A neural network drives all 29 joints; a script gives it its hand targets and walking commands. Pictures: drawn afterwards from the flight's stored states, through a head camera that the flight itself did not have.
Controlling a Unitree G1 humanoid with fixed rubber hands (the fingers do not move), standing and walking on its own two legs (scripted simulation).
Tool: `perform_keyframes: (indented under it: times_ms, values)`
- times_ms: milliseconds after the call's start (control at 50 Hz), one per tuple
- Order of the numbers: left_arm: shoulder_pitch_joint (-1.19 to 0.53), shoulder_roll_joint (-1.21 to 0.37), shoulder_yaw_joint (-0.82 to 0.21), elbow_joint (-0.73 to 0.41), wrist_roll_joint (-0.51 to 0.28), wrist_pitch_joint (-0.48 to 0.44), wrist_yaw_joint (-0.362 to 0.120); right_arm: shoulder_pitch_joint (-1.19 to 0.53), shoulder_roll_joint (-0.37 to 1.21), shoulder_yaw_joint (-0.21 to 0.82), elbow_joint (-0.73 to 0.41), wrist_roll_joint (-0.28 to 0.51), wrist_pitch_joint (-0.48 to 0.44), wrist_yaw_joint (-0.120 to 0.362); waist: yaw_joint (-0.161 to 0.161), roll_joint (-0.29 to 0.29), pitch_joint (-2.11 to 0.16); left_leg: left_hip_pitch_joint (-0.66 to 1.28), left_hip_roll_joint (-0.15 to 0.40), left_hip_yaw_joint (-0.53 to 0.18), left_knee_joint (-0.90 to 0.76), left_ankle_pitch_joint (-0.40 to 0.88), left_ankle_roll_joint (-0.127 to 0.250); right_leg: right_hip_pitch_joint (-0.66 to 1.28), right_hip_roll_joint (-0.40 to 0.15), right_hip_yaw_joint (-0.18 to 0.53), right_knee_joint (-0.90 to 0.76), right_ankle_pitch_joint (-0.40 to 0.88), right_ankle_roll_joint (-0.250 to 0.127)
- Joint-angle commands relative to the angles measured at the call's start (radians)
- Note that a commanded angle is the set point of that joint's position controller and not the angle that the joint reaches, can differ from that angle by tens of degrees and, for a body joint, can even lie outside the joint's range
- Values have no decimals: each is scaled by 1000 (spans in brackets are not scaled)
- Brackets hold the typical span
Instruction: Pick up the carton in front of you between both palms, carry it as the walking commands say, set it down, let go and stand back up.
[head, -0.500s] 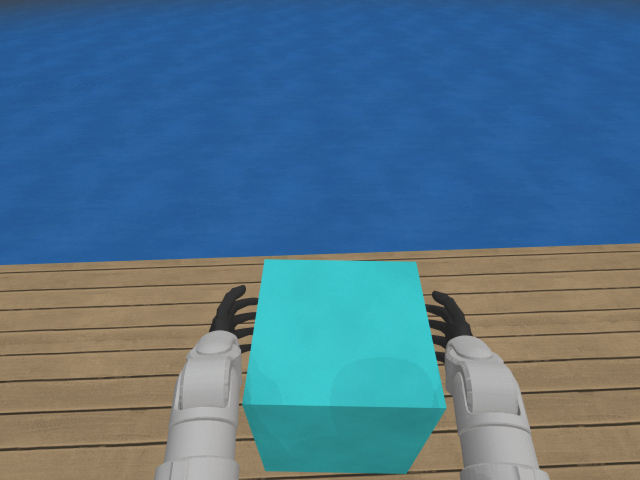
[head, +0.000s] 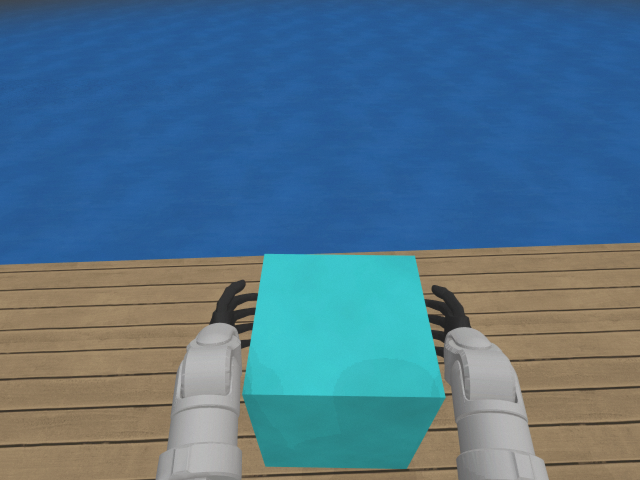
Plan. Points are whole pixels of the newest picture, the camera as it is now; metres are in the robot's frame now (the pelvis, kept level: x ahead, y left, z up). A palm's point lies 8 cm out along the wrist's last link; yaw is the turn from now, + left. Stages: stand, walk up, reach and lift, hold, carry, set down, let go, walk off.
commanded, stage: hold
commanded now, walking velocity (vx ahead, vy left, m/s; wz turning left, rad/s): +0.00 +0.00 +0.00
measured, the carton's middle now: (337, 364) +0.30 +0.00 -0.02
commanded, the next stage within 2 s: carry in 0.48 s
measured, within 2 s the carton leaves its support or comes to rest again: neither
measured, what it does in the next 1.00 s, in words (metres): walks ahead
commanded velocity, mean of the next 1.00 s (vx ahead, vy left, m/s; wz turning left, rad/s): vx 0.28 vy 0.00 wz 0.00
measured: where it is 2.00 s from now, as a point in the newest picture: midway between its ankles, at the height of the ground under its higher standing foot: (327, 357)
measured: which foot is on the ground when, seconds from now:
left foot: down 0.00-1.00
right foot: down 0.00-0.86, up 0.88-1.00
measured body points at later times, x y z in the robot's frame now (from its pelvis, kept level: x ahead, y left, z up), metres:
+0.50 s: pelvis +0.01 +0.00 +0.00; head -0.04 +0.00 +0.45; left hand +0.31 +0.15 +0.05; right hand +0.30 -0.15 +0.04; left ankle +0.02 +0.13 -0.75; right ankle +0.03 -0.13 -0.74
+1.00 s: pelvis +0.16 +0.00 +0.00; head +0.14 -0.01 +0.45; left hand +0.42 +0.16 +0.08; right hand +0.42 -0.15 +0.07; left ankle +0.07 +0.11 -0.75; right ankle +0.15 -0.11 -0.71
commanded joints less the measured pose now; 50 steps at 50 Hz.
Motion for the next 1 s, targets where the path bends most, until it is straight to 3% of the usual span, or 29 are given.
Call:
perform_keyframes:
  times_ms: [0, 180, 440, 460, 480, 500, 520, 580, 620, 640, 660, 680, 700, 720, 740, 760, 800, 820, 840, 860, 880, 900, 920, 940, 980]
  values:
    - [-431, -879, -513, 2, -252, -16, -237, -492, 899, 521, -47, 260, -39, 221, 12, -10, -203, -36, -84, 31, -76, 73, 15, 88, 74, -11, -56, 82, -2]
    - [-398, -876, -539, -42, -264, -10, -229, -436, 884, 520, -68, 260, -37, 216, -6, 0, -214, -12, -85, 25, -73, 165, 4, 89, 77, -4, -58, 157, -8]
    - [-378, -880, -545, -57, -273, -10, -219, -441, 878, 539, -99, 268, -37, 217, 7, 5, -218, -8, -86, 22, -75, 159, 4, 81, 83, -11, -52, 142, -6]
    - [-417, -897, -583, -58, -302, 2, -213, -514, 874, 569, -112, 288, -29, 214, 5, -25, -231, -119, 100, 23, -3, -26, 14, -69, -103, -19, 13, -66, -8]
    - [-412, -910, -603, -66, -311, 10, -209, -503, 890, 575, -112, 301, -18, 212, 8, -28, -242, -145, 84, -28, -34, -329, 28, -118, -79, 8, -2, -357, -18]
    - [-412, -903, -610, -92, -317, 20, -206, -487, 879, 583, -139, 312, -12, 210, 2, -9, -204, -219, 94, -56, -63, -529, 33, -179, -77, 13, -12, -531, -14]
    - [-433, -912, -630, -125, -325, 26, -204, -505, 894, 604, -147, 328, -4, 205, 1, 16, -175, -268, 78, -40, -61, -533, 21, -213, -58, -9, 5, -516, -8]
    - [-418, -930, -718, -223, -382, 66, -184, -467, 902, 668, -244, 358, 30, 183, -1, 106, -300, -201, 131, -89, -63, -346, 49, -174, -33, -105, 174, -176, 2]
    - [-449, -920, -774, -314, -429, 106, -169, -457, 892, 707, -316, 379, 75, 159, -10, 90, -327, -220, 143, -115, -51, -420, 82, -181, -21, -127, 137, -248, 0]
    - [-448, -909, -785, -340, -437, 135, -158, -479, 881, 727, -359, 392, 103, 146, -8, 74, -308, -281, 134, -97, -30, -452, 84, -162, -36, -103, 89, -302, -8]
    - [-449, -885, -786, -370, -449, 166, -147, -489, 876, 737, -388, 408, 133, 133, -1, -6, -276, -380, 97, -33, 66, -434, 59, -126, -105, -1, 8, -391, -32]
    - [-417, -859, -786, -386, -456, 196, -131, -489, 864, 755, -421, 424, 164, 121, 12, -141, -249, -488, 35, 68, 211, -351, 19, -75, -202, 147, -82, -474, -70]
    - [-368, -833, -779, -381, -452, 228, -111, -468, 847, 764, -433, 435, 195, 110, 19, -248, -251, -584, 1, 150, 332, -262, 0, 10, -308, 310, -165, -505, -134]
    - [-328, -815, -774, -406, -445, 252, -90, -447, 828, 772, -441, 454, 224, 101, 19, -225, -245, -602, 46, 153, 306, -256, 2, 16, -367, 345, -172, -446, -180]
    - [-301, -807, -774, -434, -442, 277, -71, -434, 809, 783, -473, 477, 248, 95, 18, -170, -233, -563, 52, 156, 255, -252, 9, -16, -360, 334, -160, -346, -191]
    - [-280, -802, -779, -475, -442, 299, -54, -404, 801, 792, -498, 493, 272, 90, 15, -134, -248, -487, 36, 186, 174, -224, 17, -46, -328, 254, -129, -249, -175]
    - [-237, -810, -830, -556, -476, 339, -39, -310, 807, 804, -546, 507, 308, 72, 8, -77, -338, -221, 9, 236, 10, -88, 19, -119, -214, 22, 24, -134, -100]
    - [-216, -814, -839, -587, -494, 357, -35, -275, 809, 803, -581, 518, 325, 65, -1, -26, -367, -15, 60, 160, -10, -70, 36, -266, -161, -71, 145, -149, -61]
    - [-212, -824, -854, -629, -513, 377, -36, -237, 799, 810, -623, 514, 341, 55, -18, 146, -375, 166, 236, -111, -78, -143, 98, -491, -94, -187, 357, -200, -18]
    - [-237, -823, -868, -658, -545, 401, -40, -202, 782, 791, -626, 495, 356, 42, -27, 283, -303, 278, 379, -330, -103, -15, 189, -746, -57, -213, 444, -335, -8]
    - [-228, -817, -876, -658, -562, 422, -44, -172, 782, 769, -629, 473, 371, 29, -38, 238, -268, 268, 443, -392, -102, 115, 269, -824, -84, -159, 485, -408, -19]
    - [-239, -828, -905, -719, -587, 428, -47, -180, 805, 779, -690, 485, 381, 22, -39, 138, -260, 265, 441, -360, -104, 230, 280, -844, -100, -150, 521, -414, -16]
    - [-193, -838, -900, -735, -602, 436, -48, -185, 826, 798, -744, 512, 393, 18, -39, 97, -289, 277, 412, -283, -105, 269, 255, -834, -98, -162, 499, -405, -13]
    - [-154, -850, -896, -751, -597, 439, -47, -193, 841, 824, -790, 531, 401, 16, -34, 108, -308, 250, 374, -192, -117, 236, 217, -779, -110, -167, 433, -341, -6]
    - [-106, -847, -873, -770, -587, 445, -35, -214, 833, 863, -858, 560, 411, 15, -28, 123, -318, 137, 301, -32, -102, 233, 150, -598, -64, -239, 276, -185, -1]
